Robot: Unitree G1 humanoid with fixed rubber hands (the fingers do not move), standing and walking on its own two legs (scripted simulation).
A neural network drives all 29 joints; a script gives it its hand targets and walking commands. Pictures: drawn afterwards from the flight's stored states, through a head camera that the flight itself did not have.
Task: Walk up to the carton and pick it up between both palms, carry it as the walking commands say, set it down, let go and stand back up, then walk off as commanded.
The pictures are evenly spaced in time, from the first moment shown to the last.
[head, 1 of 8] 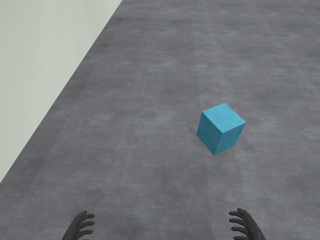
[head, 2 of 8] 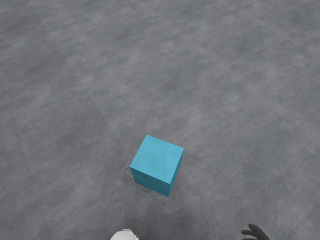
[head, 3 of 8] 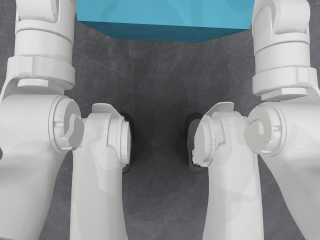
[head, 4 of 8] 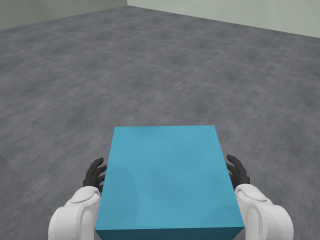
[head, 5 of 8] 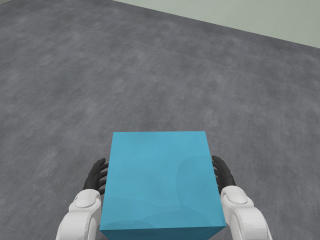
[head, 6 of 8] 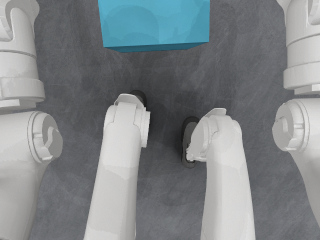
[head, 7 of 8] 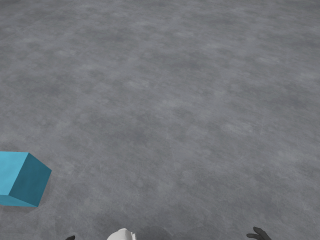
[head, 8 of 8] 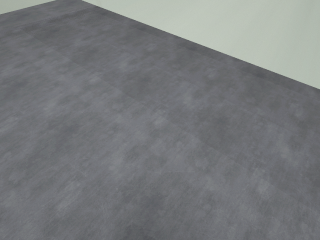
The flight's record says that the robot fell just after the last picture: no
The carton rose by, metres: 0.68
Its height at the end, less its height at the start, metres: +0.00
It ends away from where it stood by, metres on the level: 3.43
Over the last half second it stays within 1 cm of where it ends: yes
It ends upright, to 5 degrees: yes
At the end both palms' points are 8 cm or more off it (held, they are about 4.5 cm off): yes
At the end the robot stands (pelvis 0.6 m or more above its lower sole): yes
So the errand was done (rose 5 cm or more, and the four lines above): yes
